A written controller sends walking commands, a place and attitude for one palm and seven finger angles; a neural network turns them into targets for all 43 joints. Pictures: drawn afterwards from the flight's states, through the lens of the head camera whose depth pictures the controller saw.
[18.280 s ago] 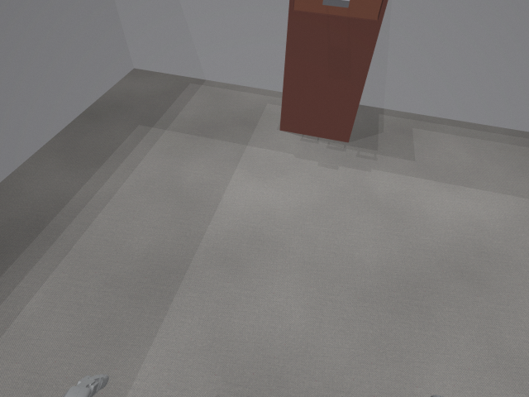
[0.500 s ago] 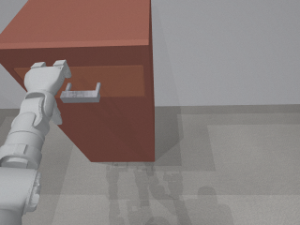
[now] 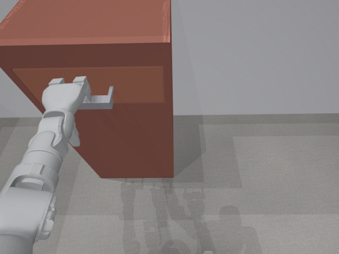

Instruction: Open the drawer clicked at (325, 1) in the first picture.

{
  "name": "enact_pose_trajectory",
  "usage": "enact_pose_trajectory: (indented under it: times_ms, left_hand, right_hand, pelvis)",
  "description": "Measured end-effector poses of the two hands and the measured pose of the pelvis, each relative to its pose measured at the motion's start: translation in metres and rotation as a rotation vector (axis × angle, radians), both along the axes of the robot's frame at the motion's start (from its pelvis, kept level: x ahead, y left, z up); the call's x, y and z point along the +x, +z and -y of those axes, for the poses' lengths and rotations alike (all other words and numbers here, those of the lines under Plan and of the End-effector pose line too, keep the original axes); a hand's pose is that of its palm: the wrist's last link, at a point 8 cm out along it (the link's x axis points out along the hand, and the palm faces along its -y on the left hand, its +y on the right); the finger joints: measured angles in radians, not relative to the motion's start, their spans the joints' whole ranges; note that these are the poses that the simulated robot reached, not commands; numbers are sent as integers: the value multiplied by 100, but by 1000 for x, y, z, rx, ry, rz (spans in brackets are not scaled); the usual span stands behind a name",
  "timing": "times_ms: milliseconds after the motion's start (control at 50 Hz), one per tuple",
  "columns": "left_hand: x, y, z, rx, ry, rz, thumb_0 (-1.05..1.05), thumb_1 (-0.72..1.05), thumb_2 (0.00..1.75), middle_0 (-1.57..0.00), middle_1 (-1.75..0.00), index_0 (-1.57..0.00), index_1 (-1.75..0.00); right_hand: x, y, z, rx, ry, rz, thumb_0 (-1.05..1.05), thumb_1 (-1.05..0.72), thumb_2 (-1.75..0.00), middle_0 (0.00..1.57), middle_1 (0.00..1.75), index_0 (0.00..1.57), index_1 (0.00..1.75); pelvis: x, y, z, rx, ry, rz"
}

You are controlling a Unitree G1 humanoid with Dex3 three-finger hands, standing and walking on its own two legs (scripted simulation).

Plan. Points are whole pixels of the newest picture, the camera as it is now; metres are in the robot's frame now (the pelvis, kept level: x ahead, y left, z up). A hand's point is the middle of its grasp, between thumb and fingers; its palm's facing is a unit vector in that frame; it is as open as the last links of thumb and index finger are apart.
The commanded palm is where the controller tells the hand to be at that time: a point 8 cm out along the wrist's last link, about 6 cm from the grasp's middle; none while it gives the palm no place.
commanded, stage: lower the fingers behind the handle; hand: left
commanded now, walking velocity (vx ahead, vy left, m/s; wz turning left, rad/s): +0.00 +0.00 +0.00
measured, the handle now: (92, 96) +0.52 +0.23 +0.03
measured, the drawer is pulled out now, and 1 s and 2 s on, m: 0.00 0.00 0.00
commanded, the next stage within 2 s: lift the fingers back up to retry in 1.08 s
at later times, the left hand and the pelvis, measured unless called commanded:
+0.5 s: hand (78, 112) +0.46 +0.25 +0.04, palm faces -0.02 -0.01 -1.00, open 13.9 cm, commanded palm +0.44 +0.23 +0.08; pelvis -0.01 +0.01 -0.01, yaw +1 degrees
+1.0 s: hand (78, 113) +0.45 +0.25 +0.04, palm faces -0.03 +0.00 -1.00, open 13.9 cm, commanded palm +0.44 +0.24 +0.07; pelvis -0.02 +0.00 -0.02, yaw +0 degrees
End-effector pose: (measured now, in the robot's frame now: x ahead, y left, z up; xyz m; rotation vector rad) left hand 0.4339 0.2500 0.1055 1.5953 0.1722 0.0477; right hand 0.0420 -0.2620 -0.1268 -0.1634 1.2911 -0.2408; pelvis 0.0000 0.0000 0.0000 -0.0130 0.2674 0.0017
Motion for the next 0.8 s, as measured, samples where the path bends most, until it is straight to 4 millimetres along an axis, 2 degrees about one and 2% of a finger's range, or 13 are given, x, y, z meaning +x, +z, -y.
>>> enact_pose_trajectory:
  times_ms: [180,340,440,540,680,800]
  left_hand:
    - [0,6,-5,-31,-78,-33,0,-49,30,-30,-120,-29,-119]
    - [-1,0,-5,-51,-109,28,0,-49,30,-28,-124,-31,-120]
    - [3,-10,2,-47,-107,41,0,-49,30,-26,-124,-31,-120]
    - [4,-11,5,-26,-93,58,0,-49,30,-26,-127,-32,-120]
    - [5,-11,6,-22,-73,45,0,-49,30,-25,-128,-32,-120]
    - [4,-10,5,-36,-78,35,0,-49,30,-22,-127,-32,-120]
  right_hand:
    - [-18,7,5,-59,-4,-34,0,-90,-90,20,30,20,30]
    - [-16,4,10,-72,16,-44,0,-90,-90,20,30,20,30]
    - [-11,2,7,-62,17,-32,0,-90,-90,20,30,20,30]
    - [-11,-1,2,-44,15,-19,0,-90,-90,20,30,20,30]
    - [-17,-4,-4,-28,3,-13,0,-90,-90,20,30,20,30]
    - [-28,-3,-1,-39,-10,-21,0,-90,-90,20,30,20,30]
  pelvis:
    - [-1,-1,0,-5,15,14]
    - [-4,-7,-4,-9,16,-16]
    - [-6,-10,-5,-11,14,-32]
    - [-8,-12,-5,-13,12,-37]
    - [-11,-12,-5,-10,3,-36]
    - [-14,-13,-4,-7,-5,-35]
